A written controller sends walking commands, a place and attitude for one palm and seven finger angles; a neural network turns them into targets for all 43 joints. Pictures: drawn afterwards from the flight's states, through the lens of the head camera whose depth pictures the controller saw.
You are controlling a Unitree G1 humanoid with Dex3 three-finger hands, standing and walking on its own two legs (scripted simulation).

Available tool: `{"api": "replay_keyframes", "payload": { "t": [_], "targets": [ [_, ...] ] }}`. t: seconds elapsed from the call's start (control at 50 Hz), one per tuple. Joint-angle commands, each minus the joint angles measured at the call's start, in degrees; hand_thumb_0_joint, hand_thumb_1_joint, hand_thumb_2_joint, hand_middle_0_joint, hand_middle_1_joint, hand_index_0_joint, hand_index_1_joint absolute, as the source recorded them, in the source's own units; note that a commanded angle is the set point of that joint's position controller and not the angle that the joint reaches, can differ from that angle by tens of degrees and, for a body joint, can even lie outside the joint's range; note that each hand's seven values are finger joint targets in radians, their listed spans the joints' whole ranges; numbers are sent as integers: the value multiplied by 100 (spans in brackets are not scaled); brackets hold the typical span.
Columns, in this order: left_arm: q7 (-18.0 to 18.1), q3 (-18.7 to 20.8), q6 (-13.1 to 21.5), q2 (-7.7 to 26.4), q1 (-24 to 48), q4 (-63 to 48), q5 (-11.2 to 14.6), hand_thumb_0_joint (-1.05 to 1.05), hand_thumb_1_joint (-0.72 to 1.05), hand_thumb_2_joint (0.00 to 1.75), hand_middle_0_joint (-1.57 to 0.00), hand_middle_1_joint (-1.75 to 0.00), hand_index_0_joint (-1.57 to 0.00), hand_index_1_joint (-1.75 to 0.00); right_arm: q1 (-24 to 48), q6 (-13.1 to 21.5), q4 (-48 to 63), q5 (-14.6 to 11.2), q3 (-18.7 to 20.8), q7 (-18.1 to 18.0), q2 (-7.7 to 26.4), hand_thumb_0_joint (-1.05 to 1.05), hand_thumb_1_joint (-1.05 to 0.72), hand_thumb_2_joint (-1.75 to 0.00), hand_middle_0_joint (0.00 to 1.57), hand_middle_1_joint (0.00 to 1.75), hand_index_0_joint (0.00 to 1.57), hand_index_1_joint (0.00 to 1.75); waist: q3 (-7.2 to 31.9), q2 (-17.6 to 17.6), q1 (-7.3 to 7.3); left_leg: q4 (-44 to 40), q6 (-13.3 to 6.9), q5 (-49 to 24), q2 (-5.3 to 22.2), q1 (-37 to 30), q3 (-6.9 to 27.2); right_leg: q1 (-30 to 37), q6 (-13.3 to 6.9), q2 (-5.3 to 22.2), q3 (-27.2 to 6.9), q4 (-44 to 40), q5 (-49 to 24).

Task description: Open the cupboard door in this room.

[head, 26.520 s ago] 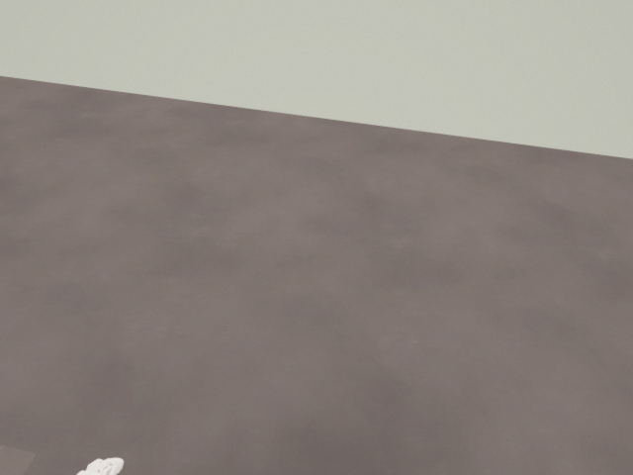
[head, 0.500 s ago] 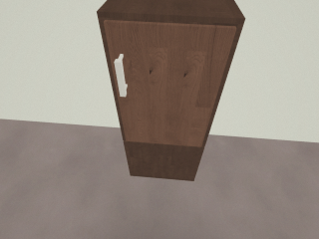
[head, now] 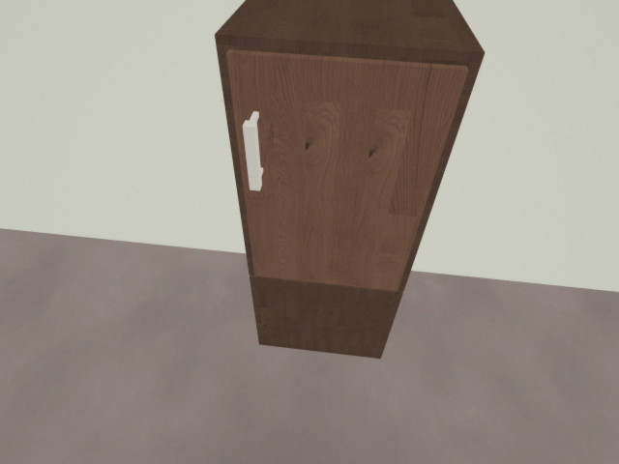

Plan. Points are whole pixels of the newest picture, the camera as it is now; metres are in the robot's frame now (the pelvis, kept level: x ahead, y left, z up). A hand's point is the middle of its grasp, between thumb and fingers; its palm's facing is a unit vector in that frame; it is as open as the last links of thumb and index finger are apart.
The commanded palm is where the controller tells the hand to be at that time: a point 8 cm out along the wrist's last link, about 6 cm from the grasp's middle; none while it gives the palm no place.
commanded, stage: shuffle to correct the standing spot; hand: left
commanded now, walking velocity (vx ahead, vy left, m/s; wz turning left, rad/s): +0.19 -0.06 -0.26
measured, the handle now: (255, 151) +0.64 +0.15 +0.08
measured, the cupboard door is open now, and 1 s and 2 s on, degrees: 0 0 0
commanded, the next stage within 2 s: come to a stop and stand still in 0.18 s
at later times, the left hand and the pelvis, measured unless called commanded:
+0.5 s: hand out of the picture +0.01 +0.15 -0.19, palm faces +0.02 -0.99 -0.13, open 7.4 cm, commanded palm none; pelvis +0.07 +0.00 -0.01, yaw -2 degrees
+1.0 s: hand out of the picture +0.07 +0.18 -0.17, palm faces +0.00 -0.98 -0.21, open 7.3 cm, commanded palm none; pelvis +0.03 +0.00 +0.00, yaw -2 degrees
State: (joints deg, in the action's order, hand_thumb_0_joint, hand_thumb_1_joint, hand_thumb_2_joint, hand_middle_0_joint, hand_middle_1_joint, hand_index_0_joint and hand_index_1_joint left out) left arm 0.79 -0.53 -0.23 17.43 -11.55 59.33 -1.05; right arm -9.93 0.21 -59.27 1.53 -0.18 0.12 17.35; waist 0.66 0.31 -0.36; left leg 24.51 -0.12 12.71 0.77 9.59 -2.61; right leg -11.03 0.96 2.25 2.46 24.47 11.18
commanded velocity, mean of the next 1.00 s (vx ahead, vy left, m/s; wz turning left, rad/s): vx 0.01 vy -0.03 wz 0.00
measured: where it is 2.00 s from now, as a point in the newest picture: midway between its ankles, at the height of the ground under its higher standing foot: outside the picture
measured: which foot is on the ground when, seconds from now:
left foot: down 0.00-1.00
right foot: down 0.00-1.00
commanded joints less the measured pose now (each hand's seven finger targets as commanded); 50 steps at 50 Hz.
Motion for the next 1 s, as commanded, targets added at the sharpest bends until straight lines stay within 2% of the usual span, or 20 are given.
{"api": "replay_keyframes", "payload": {
  "t": [0.0, 0.06, 0.16, 0.2, 0.24, 0.26, 0.28, 0.3, 0.32, 0.34, 0.36, 0.38, 0.4, 0.42, 0.48, 0.5, 0.54, 0.66, 0.8, 0.98],
  "targets": [
    [-7, 143, -4, 423, -287, -211, -21, 0, 90, 90, -20, -30, -20, -30, -290, 2, 176, -9, 160, -49, 533, 0, -90, -90, 20, 30, 20, 30, -452, -171, 61, -766, -109, 1665, 642, 501, 583, -320, -193, 278, -505, -295, 1282],
    [-39, 173, 10, 324, -592, -178, -51, 0, 90, 90, -20, -30, -20, -30, -396, -21, 167, -16, 201, -50, 530, 0, -90, -90, 20, 30, 20, 30, -806, -246, 25, -867, -223, 2237, 715, 829, 720, -450, -239, 154, -460, -141, 1544],
    [-36, 230, 118, 100, -1125, -29, -34, 0, 90, 90, -20, -30, -20, -30, -689, 70, 56, -67, 231, -87, 224, 0, -90, -90, 20, 30, 20, 30, -811, 18, -18, -287, -280, 1600, 586, 877, 511, -270, -417, 255, -725, -130, 1206],
    [-2, 279, 163, 85, -1429, 95, -18, 0, 90, 90, -20, -30, -20, -30, -778, 114, 10, -82, 204, -101, -26, 0, -90, -90, 20, 30, 20, 30, -758, 466, -67, 436, -196, 1180, 313, 1099, 111, 42, -585, 514, -1135, -345, 1032],
    [49, 365, 206, 157, -1794, 251, 1, 0, 90, 90, -20, -30, -20, -30, -820, 151, -6, -87, 189, -104, -287, 0, -90, -90, 20, 30, 20, 30, -569, 942, -106, 1288, -117, 1141, 98, 1406, -316, 422, -896, 1019, -1695, -672, 772],
    [76, 405, 218, 169, -1858, 273, -2, 0, 90, 90, -20, -30, -20, -30, -792, 161, 21, -86, 195, -107, -348, 0, -90, -90, 20, 30, 20, 30, -624, 891, -110, 1468, -115, 1236, 131, 1514, -351, 462, -1051, 1177, -1829, -716, 622],
    [107, 410, 217, 59, -1783, 263, -15, 0, 90, 90, -20, -30, -20, -30, -810, 184, -2, -96, 181, -113, -442, 0, -90, -90, 20, 30, 20, 30, -686, 784, -56, 1285, -115, 1221, 179, 1395, -315, 335, -1108, 1197, -1726, -604, 171],
    [126, 395, 192, -63, -1622, 228, -18, 0, 90, 90, -20, -30, -20, -30, -1006, 195, -106, -110, 164, -133, -546, 0, -90, -90, 20, 30, 20, 30, -637, 568, 69, 782, -104, 841, 208, 914, -297, 94, -1000, 1069, -1349, -335, -409],
    [139, 350, 153, -265, -1434, 211, -1, 0, 90, 90, -20, -30, -20, -30, -1342, 209, -295, -126, 144, -165, -585, 0, -90, -90, 20, 30, 20, 30, -550, 235, 222, 175, -117, -66, 330, 181, -139, -248, -748, 670, -840, 147, -937],
    [146, 278, 127, -517, -1403, 226, -8, 0, 90, 90, -20, -30, -20, -30, -1695, 228, -500, -114, 176, -207, -387, 0, -90, -90, 20, 30, 20, 30, -464, -466, 251, 90, -226, -1766, 756, -465, 269, -593, -429, 204, -283, 765, -985],
    [174, 230, 100, -677, -1387, 230, 4, 0, 90, 90, -20, -30, -20, -30, -1971, 225, -640, -122, 230, -276, -182, 0, -90, -90, 20, 30, 20, 30, -416, -1314, 274, -31, -460, -3617, 1294, -824, 657, -821, -167, 6, 90, 1150, -215],
    [206, 192, 82, -724, -1344, 217, 7, 0, 90, 90, -20, -30, -20, -30, -1992, 194, -720, -125, 204, -345, -220, 0, -90, -90, 20, 30, 20, 30, -545, -1347, 246, 22, -650, -5237, 1553, -1054, 774, -1076, -96, -22, 135, 1214, 763],
    [210, 183, 58, -750, -1318, 241, 23, 0, 90, 90, -20, -30, -20, -30, -1905, 156, -697, -114, 207, -375, -220, 0, -90, -90, 20, 30, 20, 30, -614, -1029, 215, 112, -713, -5701, 1575, -1016, 708, -989, -106, 21, 130, 1061, 1105],
    [203, 191, 33, -807, -1374, 241, 30, 0, 90, 90, -20, -30, -20, -30, -1768, 134, -627, -109, 225, -393, -205, 0, -90, -90, 20, 30, 20, 30, -683, -855, 153, 182, -643, -5644, 1459, -938, 537, -810, -114, 51, 170, 723, 879],
    [194, 268, 4, -673, -1714, 305, 24, 0, 90, 90, -20, -30, -20, -30, -1468, 108, -446, -154, 280, -442, -339, 0, -90, -90, 20, 30, 20, 30, -426, -295, 19, 416, -229, -4301, 931, -265, 89, 257, -198, 269, 56, 427, -2186],
    [205, 301, -9, -644, -1731, 285, 12, 0, 90, 90, -20, -30, -20, -30, -1411, 79, -419, -146, 306, -448, -395, 0, -90, -90, 20, 30, 20, 30, -379, -109, 7, 452, -167, -3723, 827, -137, 9, 365, -226, 354, -18, 532, -2788],
    [218, 336, -30, -567, -1570, 145, 0, 0, 90, 90, -20, -30, -20, -30, -1406, 47, -382, -139, 346, -436, -470, 0, -90, -90, 20, 30, 20, 30, -175, 28, 49, 429, -121, -3074, 744, -53, -49, 431, -278, 441, -105, 671, -3185],
    [235, 318, 0, -544, -1149, -81, 3, 0, 90, 90, -20, -30, -20, -30, -1234, 30, -322, -108, 329, -351, -674, 0, -90, -90, 20, 30, 20, 30, -22, -118, 54, 219, -100, -2070, 672, 47, 6, 423, -318, 520, -284, 428, -2656],
    [189, 243, 68, -335, -695, -36, 20, 0, 90, 90, -20, -30, -20, -30, -949, 38, -330, -94, 252, -236, -505, 0, -90, -90, 20, 30, 20, 30, -465, 20, 40, -426, -76, -591, 635, 206, 151, 235, -261, 492, -345, -217, -1169],
    [163, 196, 113, -246, -655, 74, 8, 0, 90, 90, -20, -30, -20, -30, -908, 44, -371, -88, 209, -166, -328, 0, -90, -90, 20, 30, 20, 30, -684, -13, 45, -835, -85, 257, 597, 244, 252, 2, -203, 449, -433, -745, 101]
  ]
}}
